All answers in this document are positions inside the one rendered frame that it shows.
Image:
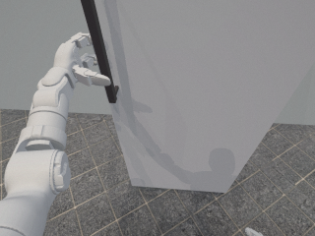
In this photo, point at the fridge door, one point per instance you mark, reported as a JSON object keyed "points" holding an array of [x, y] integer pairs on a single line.
{"points": [[201, 82]]}

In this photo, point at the left robot forearm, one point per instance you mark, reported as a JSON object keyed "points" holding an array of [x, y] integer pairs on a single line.
{"points": [[48, 115]]}

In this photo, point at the robot left upper arm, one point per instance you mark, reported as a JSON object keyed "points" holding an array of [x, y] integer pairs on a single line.
{"points": [[34, 179]]}

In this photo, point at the left robot hand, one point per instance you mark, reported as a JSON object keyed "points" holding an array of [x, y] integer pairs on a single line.
{"points": [[67, 56]]}

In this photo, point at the handle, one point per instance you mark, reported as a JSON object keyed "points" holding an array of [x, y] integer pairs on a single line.
{"points": [[91, 16]]}

